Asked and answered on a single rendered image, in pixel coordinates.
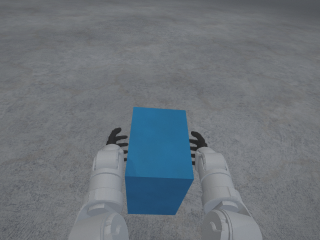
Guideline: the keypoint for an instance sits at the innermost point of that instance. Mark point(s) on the left robot upper arm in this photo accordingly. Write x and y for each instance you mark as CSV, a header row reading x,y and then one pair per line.
x,y
106,226

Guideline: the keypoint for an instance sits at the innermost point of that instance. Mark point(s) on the robot left hand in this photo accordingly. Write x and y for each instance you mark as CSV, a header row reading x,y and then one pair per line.
x,y
112,139

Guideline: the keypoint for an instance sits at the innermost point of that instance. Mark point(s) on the robot right hand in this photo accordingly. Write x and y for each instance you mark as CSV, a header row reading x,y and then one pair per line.
x,y
200,143

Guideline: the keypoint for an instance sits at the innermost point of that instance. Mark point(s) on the robot left forearm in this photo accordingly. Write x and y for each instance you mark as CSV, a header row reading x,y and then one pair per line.
x,y
105,184

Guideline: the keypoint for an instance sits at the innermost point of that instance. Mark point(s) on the carton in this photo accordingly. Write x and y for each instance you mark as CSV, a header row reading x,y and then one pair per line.
x,y
159,170

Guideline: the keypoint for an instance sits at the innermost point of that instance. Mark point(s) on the robot right forearm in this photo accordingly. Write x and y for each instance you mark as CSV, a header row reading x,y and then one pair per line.
x,y
216,183

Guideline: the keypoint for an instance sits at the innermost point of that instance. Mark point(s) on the right robot upper arm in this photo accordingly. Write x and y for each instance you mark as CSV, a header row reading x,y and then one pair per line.
x,y
221,224

